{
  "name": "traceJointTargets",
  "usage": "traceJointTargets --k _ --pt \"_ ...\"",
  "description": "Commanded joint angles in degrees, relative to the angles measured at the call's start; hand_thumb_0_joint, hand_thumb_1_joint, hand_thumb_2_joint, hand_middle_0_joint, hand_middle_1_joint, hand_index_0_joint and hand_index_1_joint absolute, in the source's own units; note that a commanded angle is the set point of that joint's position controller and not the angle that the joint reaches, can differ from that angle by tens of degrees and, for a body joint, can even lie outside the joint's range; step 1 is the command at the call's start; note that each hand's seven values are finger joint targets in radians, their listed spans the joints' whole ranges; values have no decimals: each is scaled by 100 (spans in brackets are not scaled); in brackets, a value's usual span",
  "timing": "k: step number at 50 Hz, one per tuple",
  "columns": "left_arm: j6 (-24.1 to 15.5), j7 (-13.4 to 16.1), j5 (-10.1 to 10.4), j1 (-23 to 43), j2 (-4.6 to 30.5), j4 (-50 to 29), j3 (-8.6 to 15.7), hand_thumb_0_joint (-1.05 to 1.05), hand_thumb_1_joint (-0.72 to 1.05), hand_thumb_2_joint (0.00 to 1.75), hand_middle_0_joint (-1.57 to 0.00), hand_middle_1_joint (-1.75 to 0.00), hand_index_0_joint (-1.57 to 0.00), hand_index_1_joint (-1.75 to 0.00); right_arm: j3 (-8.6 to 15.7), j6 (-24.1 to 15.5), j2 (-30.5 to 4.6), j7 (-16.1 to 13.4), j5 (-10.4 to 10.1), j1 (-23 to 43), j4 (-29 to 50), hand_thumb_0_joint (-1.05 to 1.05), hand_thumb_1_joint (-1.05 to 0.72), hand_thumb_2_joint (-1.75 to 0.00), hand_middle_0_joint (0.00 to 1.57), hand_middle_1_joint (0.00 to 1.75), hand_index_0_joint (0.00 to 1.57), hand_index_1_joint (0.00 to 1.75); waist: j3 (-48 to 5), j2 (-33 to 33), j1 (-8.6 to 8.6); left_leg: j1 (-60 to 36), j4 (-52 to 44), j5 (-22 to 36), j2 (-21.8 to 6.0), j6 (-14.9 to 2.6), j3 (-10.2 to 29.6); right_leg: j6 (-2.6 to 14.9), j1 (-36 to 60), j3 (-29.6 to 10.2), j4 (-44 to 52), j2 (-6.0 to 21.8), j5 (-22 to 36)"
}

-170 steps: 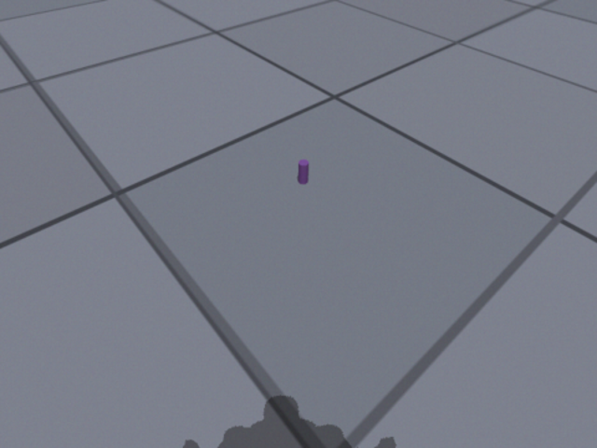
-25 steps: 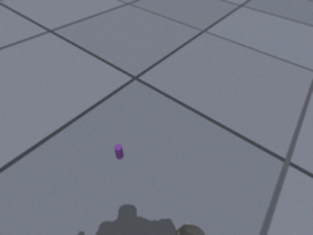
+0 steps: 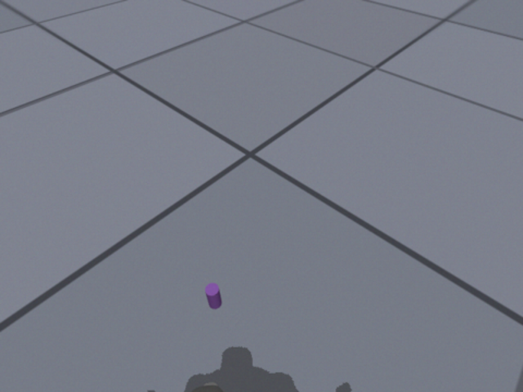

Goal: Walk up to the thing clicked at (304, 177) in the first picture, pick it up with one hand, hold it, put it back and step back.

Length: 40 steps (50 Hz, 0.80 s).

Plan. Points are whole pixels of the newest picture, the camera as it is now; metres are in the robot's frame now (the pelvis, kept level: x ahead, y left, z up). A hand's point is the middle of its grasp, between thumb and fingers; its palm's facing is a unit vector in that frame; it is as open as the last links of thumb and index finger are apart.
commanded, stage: walk up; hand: left
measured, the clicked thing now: (213, 296) +0.59 +0.21 -0.70
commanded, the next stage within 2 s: none
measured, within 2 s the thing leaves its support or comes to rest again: neither
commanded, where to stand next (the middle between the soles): +0.24 +0.00 m, yaw -1 degrees
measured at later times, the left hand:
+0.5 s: hand (125, 341) +0.24 +0.27 -0.15, palm faces -0.08 -0.91 -0.41, open 7.4 cm
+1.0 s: hand (135, 321) +0.29 +0.27 -0.16, palm faces -0.02 -0.95 -0.31, open 7.4 cm
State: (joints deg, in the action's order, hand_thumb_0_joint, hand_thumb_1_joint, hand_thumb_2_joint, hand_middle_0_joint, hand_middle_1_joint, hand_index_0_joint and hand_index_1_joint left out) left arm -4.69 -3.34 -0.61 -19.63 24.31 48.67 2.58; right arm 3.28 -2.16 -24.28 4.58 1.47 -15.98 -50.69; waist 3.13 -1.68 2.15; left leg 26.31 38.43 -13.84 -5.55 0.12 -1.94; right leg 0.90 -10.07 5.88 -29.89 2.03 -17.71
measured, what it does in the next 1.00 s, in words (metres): walks ahead: left foot, then right foot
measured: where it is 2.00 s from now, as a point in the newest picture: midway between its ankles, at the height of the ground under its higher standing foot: outside the picture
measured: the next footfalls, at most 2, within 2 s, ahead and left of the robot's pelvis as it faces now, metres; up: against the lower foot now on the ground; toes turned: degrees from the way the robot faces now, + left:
left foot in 0.04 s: +0.17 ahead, +0.14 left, +0.00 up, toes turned +5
right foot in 0.48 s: +0.29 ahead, -0.12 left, +0.00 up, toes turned -3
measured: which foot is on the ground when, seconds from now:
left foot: up 0.00-0.02, down 0.04-0.48, up 0.50-0.74, down 0.76-1.00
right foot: down 0.00-0.08, up 0.10-0.46, down 0.48-1.00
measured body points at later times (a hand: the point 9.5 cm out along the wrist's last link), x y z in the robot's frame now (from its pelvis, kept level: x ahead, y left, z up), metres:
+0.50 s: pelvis +0.16 +0.00 -0.01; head +0.18 -0.01 +0.43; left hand +0.25 +0.32 -0.12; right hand +0.19 -0.32 -0.14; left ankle +0.13 +0.13 -0.73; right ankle +0.25 -0.12 -0.74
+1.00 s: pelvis +0.22 +0.02 +0.00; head +0.23 +0.03 +0.45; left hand +0.29 +0.32 -0.14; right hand +0.30 -0.29 -0.12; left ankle +0.25 +0.14 -0.73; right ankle +0.25 -0.12 -0.73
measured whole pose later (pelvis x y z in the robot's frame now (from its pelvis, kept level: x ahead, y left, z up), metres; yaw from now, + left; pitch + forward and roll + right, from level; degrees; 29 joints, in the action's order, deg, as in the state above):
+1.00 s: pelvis +0.22 +0.02 +0.00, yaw +0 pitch -2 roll -1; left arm -0.8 -1.2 0.7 -9.2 21.8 61.3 -0.3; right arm -1.0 -1.3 -20.7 0.8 0.5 -9.5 -60.4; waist 2.8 1.4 0.8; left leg 14.6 32.3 -15.5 -2.1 0.3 -1.9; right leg -1.0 -14.5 2.5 -30.5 1.9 -13.6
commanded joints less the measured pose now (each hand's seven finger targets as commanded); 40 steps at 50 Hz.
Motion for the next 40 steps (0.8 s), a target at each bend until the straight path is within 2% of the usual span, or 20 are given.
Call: traceJointTargets --k 1,2,3,4,5,9,15,18,20,22,23,24,25,26,30,33,36,38,39,40 --pt "-72 105 0 330 1434 -504 388 0 90 90 -20 -30 -20 -30 414 -290 -1082 -91 -9 -371 284 0 -90 -90 20 30 20 30 -114 455 -417 -1715 -618 159 348 -113 -339 859 -1313 -815 419 1058 -601" --pt "-58 115 -46 273 1199 -508 300 0 90 90 -20 -30 -20 -30 488 -321 -1257 -165 -11 -954 115 0 -90 -90 20 30 20 30 -457 -118 -726 -2513 -863 -331 372 -233 -133 702 -1531 -595 -689 860 18" --pt "-54 109 18 34 754 -559 165 0 90 90 -20 -30 -20 -30 611 -367 -1739 -247 41 -1314 130 0 -90 -90 20 30 20 30 -683 -1530 -826 -3045 -1888 -1640 -830 -602 1826 308 -2262 -36 -2637 241 18" --pt "0 160 67 -99 900 -450 204 0 90 90 -20 -30 -20 -30 662 -383 -2103 -269 -31 -1236 328 0 -90 -90 20 30 20 30 -458 -1537 -777 -2988 -2687 -1976 -1871 -1119 3956 171 -3136 -381 -3350 -398 -1196" --pt "41 244 18 96 1368 -349 284 0 90 90 -20 -30 -20 -30 646 -342 -2016 -260 -162 -961 368 0 -90 -90 20 30 20 30 -92 -753 -651 -2358 -2531 -1925 -1992 -1511 3816 225 -3116 -920 -3709 41 -1245" --pt "89 152 86 -255 1269 28 311 0 90 90 -20 -30 -20 -30 402 -386 -1487 -312 -135 -319 498 0 -90 -90 20 30 20 30 194 -753 -267 -1461 -2437 -526 -1016 -1024 1424 120 -2352 -955 -2967 407 -91" --pt "152 46 -14 254 1045 -59 299 0 90 90 -20 -30 -20 -30 394 -359 -1495 -318 -91 -232 596 0 -90 -90 20 30 20 30 343 -703 -336 -1321 -2530 -342 -1046 -1311 855 -92 -2101 -587 -1745 470 268" --pt "113 116 -7 405 805 -22 257 0 90 90 -20 -30 -20 -30 272 -270 -1317 -359 -85 -181 559 0 -90 -90 20 30 20 30 121 -611 -302 -1226 -1715 2012 -832 -1162 334 -79 -1349 -308 -1036 195 636" --pt "85 202 0 324 727 53 228 0 90 90 -20 -30 -20 -30 242 -184 -1292 -391 -134 -94 540 0 -90 -90 20 30 20 30 -168 -534 -227 -1328 -1046 2728 -759 -1054 172 -13 -887 -150 -572 -11 937" --pt "14 281 -17 79 869 231 262 0 90 90 -20 -30 -20 -30 126 -113 -1037 -420 -216 -21 539 0 -90 -90 20 30 20 30 -518 -64 -28 -1092 -84 1997 -331 -661 -91 145 93 -207 207 -143 1567" --pt "-20 326 -49 -4 1180 232 356 0 90 90 -20 -30 -20 -30 11 -109 -747 -430 -252 -229 539 0 -90 -90 20 30 20 30 -779 707 24 -569 595 833 -88 -436 -242 315 703 -972 300 511 2217" --pt "-42 313 -37 -297 1644 64 503 0 90 90 -20 -30 -20 -30 -59 -103 -573 -397 -228 -542 654 0 -90 -90 20 30 20 30 -1040 1582 55 232 1681 -1586 493 -298 -289 851 1235 -2968 835 1694 963" --pt "-11 297 11 -185 1904 89 541 0 90 90 -20 -30 -20 -30 122 -14 -1092 -454 -182 -426 497 0 -90 -90 20 30 20 30 -903 1322 138 554 2305 -2417 508 -306 62 1599 1022 -3798 1071 2191 84" --pt "19 309 54 -86 1797 38 525 0 90 90 -20 -30 -20 -30 171 28 -1234 -489 -145 -358 390 0 -90 -90 20 30 20 30 -619 1040 125 750 2497 -2336 321 -292 379 1632 736 -3697 1128 2141 -464" --pt "67 336 -37 498 1474 -95 380 0 90 90 -20 -30 -20 -30 163 6 -1106 -415 -114 -507 61 0 -90 -90 20 30 20 30 -237 1224 -123 300 1625 -1336 148 -160 273 1218 -271 -2163 1130 1382 -353" --pt "103 329 -72 637 1299 -112 312 0 90 90 -20 -30 -20 -30 115 14 -875 -388 -85 -438 -88 0 -90 -90 20 30 20 30 -302 1154 -116 -510 607 -985 271 -77 75 1090 -798 -1596 924 1175 429" --pt "211 314 18 1146 1187 -91 237 0 90 90 -20 -30 -20 -30 129 -33 -838 -439 -73 -463 -330 0 -90 -90 20 30 20 30 -423 947 -346 -1513 -431 -6 447 -96 -180 870 -1474 -1250 397 1074 -86" --pt "276 300 73 1063 834 -6 65 0 90 90 -20 -30 -20 -30 159 -73 -1023 -482 -7 -170 -305 0 -90 -90 20 30 20 30 -349 343 -318 -1833 -1080 -74 113 -236 438 456 -2004 -1105 103 814 -597" --pt "316 289 107 1032 583 28 -10 0 90 90 -20 -30 -20 -30 172 -117 -1273 -496 21 168 -189 0 -90 -90 20 30 20 30 -299 -325 -209 -1396 -1880 -1049 -709 -474 1834 162 -1973 -932 -269 411 -958" --pt "349 313 147 1024 834 252 64 0 90 90 -20 -30 -20 -30 154 -112 -1498 -480 -73 555 -176 0 -90 -90 20 30 20 30 -57 -568 -83 -397 -2225 -1754 -1143 -835 2264 74 -1047 -539 -685 28 -923"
